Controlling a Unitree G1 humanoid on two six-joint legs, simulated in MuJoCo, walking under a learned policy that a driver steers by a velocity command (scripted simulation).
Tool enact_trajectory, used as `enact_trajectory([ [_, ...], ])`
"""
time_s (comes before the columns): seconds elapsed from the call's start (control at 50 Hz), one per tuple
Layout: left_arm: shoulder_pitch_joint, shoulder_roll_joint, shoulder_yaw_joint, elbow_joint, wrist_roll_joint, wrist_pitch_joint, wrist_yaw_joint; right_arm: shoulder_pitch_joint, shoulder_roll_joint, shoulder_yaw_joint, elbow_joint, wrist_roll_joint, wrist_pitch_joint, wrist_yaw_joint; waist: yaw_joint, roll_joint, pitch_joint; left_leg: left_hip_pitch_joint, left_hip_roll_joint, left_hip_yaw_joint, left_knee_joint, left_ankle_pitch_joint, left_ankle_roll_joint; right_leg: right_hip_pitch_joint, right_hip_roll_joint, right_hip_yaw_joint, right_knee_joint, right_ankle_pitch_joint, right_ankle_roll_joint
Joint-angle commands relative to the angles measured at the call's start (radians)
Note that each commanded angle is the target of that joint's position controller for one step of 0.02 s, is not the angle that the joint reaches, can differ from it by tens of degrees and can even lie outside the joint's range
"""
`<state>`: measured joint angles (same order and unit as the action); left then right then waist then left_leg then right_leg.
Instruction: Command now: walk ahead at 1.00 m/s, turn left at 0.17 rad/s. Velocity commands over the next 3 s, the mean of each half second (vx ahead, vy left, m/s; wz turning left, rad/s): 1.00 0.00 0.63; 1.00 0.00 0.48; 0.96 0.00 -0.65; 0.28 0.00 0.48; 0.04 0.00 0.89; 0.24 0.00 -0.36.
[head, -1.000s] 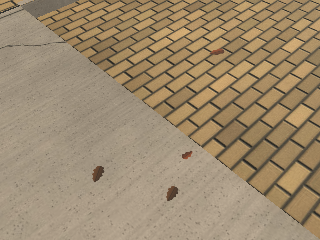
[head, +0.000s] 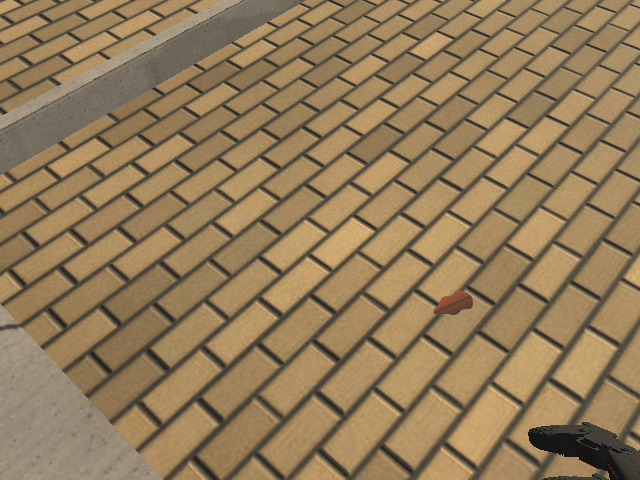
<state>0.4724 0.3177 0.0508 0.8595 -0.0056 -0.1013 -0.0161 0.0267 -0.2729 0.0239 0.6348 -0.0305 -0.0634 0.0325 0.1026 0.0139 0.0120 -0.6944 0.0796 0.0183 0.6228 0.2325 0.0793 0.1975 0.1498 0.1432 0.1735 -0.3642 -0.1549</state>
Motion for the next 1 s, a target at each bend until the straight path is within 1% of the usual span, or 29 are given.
enact_trajectory([
  [0.02,-0.088,0.193,0.041,-0.041,0.029,-0.006,0.038,0.181,-0.152,-0.073,0.033,0.001,-0.03,-0.008,-0.167,-0.116,-0.074,0.313,-0.065,0.012,0.032,0.016,0.096,-0.064,-0.244,-0.102,0.224,1.088,0.048],
  [0.06,-0.272,0.235,0.056,-0.081,0.061,0.012,0.053,0.607,-0.23,-0.123,0.18,-0.004,-0.018,-0.036,-0.402,-0.079,-0.159,0.736,-0.119,0.006,0.123,-0.251,0.135,-0.306,-0.283,-0.108,0.747,1.344,0.08],
  [0.08,-0.34,0.189,0.05,-0.123,0.032,0.019,0.046,0.802,-0.3,-0.151,0.234,0.0,-0.016,-0.052,-0.512,0.232,-0.18,1.034,-0.055,-0.066,-0.013,-0.329,0.239,-0.654,-0.141,-0.16,1.413,0.898,0.148],
  [0.1,-0.248,0.025,-0.007,-0.166,0.01,-0.002,0.024,0.727,-0.257,-0.131,0.255,0.01,-0.012,-0.043,-0.344,0.496,-0.215,1.224,0.151,-0.675,-0.216,-0.636,0.359,-1.133,0.017,-0.1,1.577,-0.204,0.196],
  [0.12,-0.289,0.057,-0.019,-0.191,0.037,-0.018,0.03,0.587,-0.226,-0.127,0.2,0.012,-0.02,-0.042,-0.285,0.283,-0.083,1.005,0.182,-0.822,-0.282,-0.512,0.337,-1.138,-0.097,0.022,1.397,-0.211,0.186],
  [0.16,-0.396,0.187,0.007,-0.163,0.074,-0.014,0.012,0.392,-0.153,-0.124,0.142,0.006,-0.023,-0.064,-0.223,-0.151,0.035,0.598,0.106,-0.72,-0.256,-0.607,0.223,-0.961,-0.214,0.101,1.012,-0.203,0.17],
  [0.18,-0.413,0.167,0.005,-0.197,0.081,-0.012,-0.009,0.262,-0.192,-0.127,0.118,-0.018,-0.024,-0.081,-0.131,-0.163,0.081,0.345,0.076,-0.628,-0.249,-0.612,0.182,-0.766,-0.236,0.093,0.792,-0.256,0.17],
  [0.2,-0.361,0.108,-0.009,-0.189,0.073,0.0,-0.024,0.216,-0.214,-0.129,0.136,-0.039,-0.033,-0.09,-0.061,-0.074,0.07,0.141,0.001,-0.503,-0.272,-0.607,0.171,-0.516,-0.192,-0.071,0.737,0.09,0.199],
  [0.24,-0.306,0.034,-0.03,-0.198,0.042,0.018,-0.049,0.232,-0.156,-0.125,0.177,0.019,-0.057,-0.107,-0.008,-0.029,-0.007,-0.074,-0.09,-0.37,-0.205,-0.738,0.121,-0.202,-0.188,-0.11,0.593,0.658,0.204],
  [0.3,-0.33,0.021,-0.056,-0.182,0.027,0.025,-0.07,0.283,-0.172,-0.142,0.191,0.019,-0.046,-0.094,-0.054,-0.003,0.032,-0.027,-0.1,-0.335,-0.072,-0.756,0.114,-0.171,-0.2,-0.118,0.445,0.726,0.194],
  [0.36,-0.233,0.041,-0.044,-0.123,0.051,-0.001,-0.046,0.345,-0.166,-0.157,0.228,0.007,-0.014,-0.087,-0.039,-0.048,0.075,0.069,-0.143,-0.287,0.239,-0.756,0.077,-0.094,-0.217,-0.101,0.144,0.78,0.165],
  [0.4,-0.043,0.107,-0.007,-0.067,0.085,-0.01,-0.011,0.276,-0.184,-0.16,0.204,0.044,0.011,-0.063,0.079,-0.11,-0.013,-0.027,-0.211,-0.151,0.74,-0.847,0.066,0.134,-0.338,-0.036,0.073,0.804,0.118],
  [0.42,0.01,0.117,-0.003,-0.053,0.098,-0.012,-0.005,0.23,-0.115,-0.137,0.165,0.064,0.007,-0.05,0.086,-0.07,-0.035,-0.115,-0.195,-0.129,0.909,-0.807,0.08,0.178,-0.366,-0.035,0.2,0.8,0.145],
  [0.44,0.006,0.113,-0.006,-0.056,0.11,-0.026,-0.007,0.353,-0.021,-0.107,0.126,0.098,-0.006,-0.061,-0.031,-0.231,-0.137,-0.303,-0.1,-0.105,0.916,-0.805,0.077,0.386,-0.52,0.01,0.458,1.249,0.184],
  [0.48,0.046,0.082,0.008,-0.031,0.083,-0.02,0.009,0.278,-0.025,-0.094,0.153,0.002,0.006,-0.076,0.004,-0.15,-0.134,-0.455,-0.044,-0.069,0.954,-0.662,0.04,0.29,-0.564,0.071,0.41,0.955,0.103],
  [0.5,-0.044,0.177,0.039,-0.031,0.058,-0.028,0.028,0.227,-0.001,-0.075,0.05,-0.033,0.011,-0.051,-0.059,-0.332,-0.122,-0.434,0.054,-0.094,0.849,-0.584,0.014,0.071,-0.679,0.32,0.208,0.407,0.007],
  [0.54,-0.067,0.029,-0.005,0.011,0.046,-0.06,0.023,0.041,-0.057,-0.082,0.009,-0.017,0.038,0.002,-0.066,-0.126,0.149,-0.443,0.081,-0.12,0.787,-0.529,-0.013,-0.168,-0.607,0.187,0.106,0.544,0.012],
  [0.56,-0.073,0.001,-0.01,0.022,0.038,-0.062,0.019,0.023,-0.06,-0.08,-0.004,-0.008,0.042,0.02,-0.089,-0.053,0.157,-0.353,0.077,-0.098,0.699,-0.484,-0.001,-0.228,-0.534,0.048,0.083,0.65,0.064],
  [0.6,-0.143,0.019,-0.008,0.027,0.026,-0.058,0.024,0.006,-0.013,-0.057,-0.04,0.011,0.053,0.039,-0.15,-0.131,0.162,-0.185,0.067,-0.032,0.554,-0.417,0.028,-0.326,-0.457,-0.147,-0.005,0.747,0.122],
  [0.64,-0.162,0.005,-0.01,0.048,0.022,-0.043,0.024,-0.017,-0.014,-0.043,-0.042,0.008,0.053,0.04,-0.175,-0.06,0.184,0.013,-0.014,0.121,0.338,-0.404,0.079,-0.361,-0.357,-0.329,0.011,1.029,0.166],
  [0.7,-0.109,0.136,0.021,0.016,0.025,-0.027,0.057,0.277,-0.098,-0.077,0.067,0.008,0.051,0.044,-0.315,-0.077,-0.091,0.582,-0.21,0.208,0.272,-0.375,0.132,-0.409,-0.379,-0.358,0.516,1.64,0.173],
  [0.72,-0.191,0.183,0.031,-0.018,0.018,-0.025,0.05,0.521,-0.152,-0.106,0.13,-0.005,0.045,0.031,-0.442,-0.098,-0.185,0.888,-0.169,0.066,0.155,-0.295,0.206,-0.575,-0.391,-0.326,0.863,1.387,0.19],
  [0.74,-0.176,0.079,0.013,-0.015,0.034,-0.015,0.03,0.484,-0.212,-0.132,0.153,0.011,0.05,0.002,-0.375,0.099,-0.191,1.031,-0.033,-0.153,0.031,-0.351,0.266,-0.771,-0.182,-0.346,1.319,0.1,0.172],
  [0.76,-0.04,0.035,-0.007,-0.106,0.025,-0.014,0.034,0.403,-0.303,-0.139,0.109,-0.007,0.056,-0.014,-0.22,0.194,-0.387,1.215,0.225,-0.586,-0.035,-0.178,0.361,-0.937,-0.169,-0.189,1.557,-0.147,0.161],
  [0.78,-0.146,0.085,-0.005,-0.142,0.02,-0.021,0.032,0.465,-0.273,-0.141,0.107,-0.012,0.065,-0.039,-0.281,0.076,-0.397,1.21,0.23,-0.707,-0.215,-0.394,0.355,-1.051,-0.17,-0.107,1.546,-0.038,0.148],
  [0.82,-0.159,0.077,-0.012,-0.115,0.02,-0.005,0.031,0.33,-0.192,-0.121,0.122,-0.017,0.04,-0.06,-0.176,-0.093,-0.064,0.856,0.202,-0.526,-0.317,-0.393,0.27,-1.079,-0.25,-0.128,1.437,0.03,0.131],
  [0.86,-0.069,0.045,-0.015,-0.067,0.036,0.046,0.014,0.274,-0.139,-0.096,0.132,-0.005,-0.002,-0.057,-0.07,-0.136,0.017,0.578,0.158,-0.314,-0.35,-0.18,0.222,-0.909,-0.273,-0.088,1.328,0.011,0.134],
  [0.94,-0.205,-0.008,-0.023,-0.105,0.016,0.075,-0.019,0.242,-0.106,-0.084,0.169,0.007,-0.063,-0.024,-0.046,0.006,0.139,0.397,-0.006,0.034,-0.491,-0.013,0.088,-0.841,-0.264,-0.138,0.936,0.19,0.112],
  [1.0,-0.278,-0.034,-0.031,-0.111,-0.007,0.057,-0.04,0.253,-0.083,-0.071,0.175,0.025,-0.085,-0.018,-0.077,0.0,0.082,0.474,-0.055,0.176,-0.538,0.239,0.019,-0.711,-0.202,-0.257,0.659,0.517,0.069],
])
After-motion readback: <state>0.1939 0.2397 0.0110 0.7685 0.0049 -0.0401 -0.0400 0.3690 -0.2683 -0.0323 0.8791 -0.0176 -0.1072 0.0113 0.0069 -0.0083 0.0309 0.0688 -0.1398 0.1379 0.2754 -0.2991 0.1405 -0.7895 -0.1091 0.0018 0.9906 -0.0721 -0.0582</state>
